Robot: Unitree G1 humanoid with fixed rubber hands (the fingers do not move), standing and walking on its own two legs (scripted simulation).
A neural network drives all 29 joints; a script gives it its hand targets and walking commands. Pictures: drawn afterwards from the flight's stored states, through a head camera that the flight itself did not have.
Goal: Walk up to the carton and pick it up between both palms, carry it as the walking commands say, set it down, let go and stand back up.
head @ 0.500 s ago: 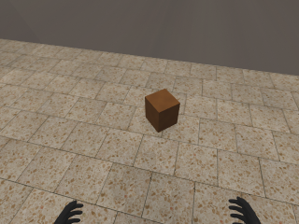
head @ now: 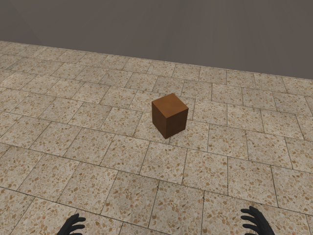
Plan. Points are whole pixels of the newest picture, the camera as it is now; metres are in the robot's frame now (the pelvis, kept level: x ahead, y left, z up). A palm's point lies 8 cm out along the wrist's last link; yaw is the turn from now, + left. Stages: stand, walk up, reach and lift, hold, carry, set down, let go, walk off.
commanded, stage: walk up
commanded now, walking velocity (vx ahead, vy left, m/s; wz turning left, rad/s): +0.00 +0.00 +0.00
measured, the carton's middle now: (169, 115) +1.11 -0.06 -0.63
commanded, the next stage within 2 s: none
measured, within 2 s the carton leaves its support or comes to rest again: neither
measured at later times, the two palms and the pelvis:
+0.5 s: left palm out of the picture +0.13 +0.29 -0.09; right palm (287, 229) +0.18 -0.31 -0.06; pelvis +0.04 -0.01 -0.01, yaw -1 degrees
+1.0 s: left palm (61, 215) +0.21 +0.29 -0.10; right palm (279, 212) +0.22 -0.31 -0.07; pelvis +0.11 +0.00 -0.02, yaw -3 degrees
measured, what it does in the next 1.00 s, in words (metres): walks ahead: left foot, then right foot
